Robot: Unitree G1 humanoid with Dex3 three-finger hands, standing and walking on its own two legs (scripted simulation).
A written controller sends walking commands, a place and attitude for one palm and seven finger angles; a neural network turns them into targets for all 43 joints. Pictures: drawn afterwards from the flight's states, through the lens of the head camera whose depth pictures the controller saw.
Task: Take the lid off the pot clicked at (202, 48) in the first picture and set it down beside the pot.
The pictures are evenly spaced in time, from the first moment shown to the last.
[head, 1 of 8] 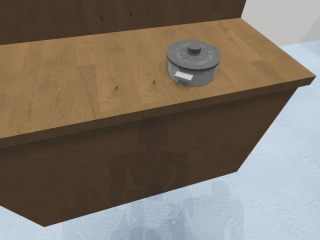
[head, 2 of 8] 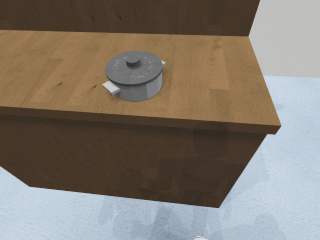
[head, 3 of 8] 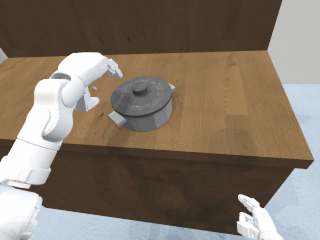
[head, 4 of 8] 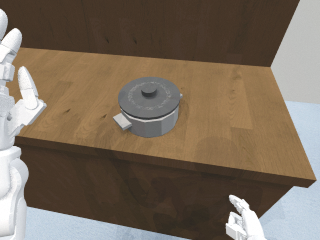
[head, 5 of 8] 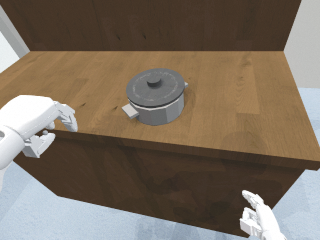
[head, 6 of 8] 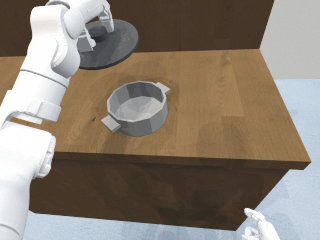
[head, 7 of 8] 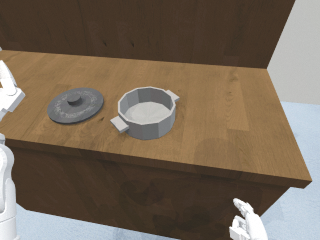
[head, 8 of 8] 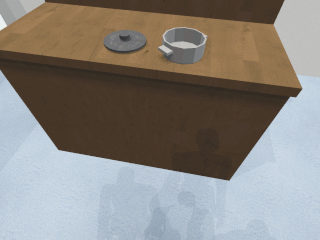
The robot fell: no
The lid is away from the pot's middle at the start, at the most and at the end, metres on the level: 0.00 0.25 0.25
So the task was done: yes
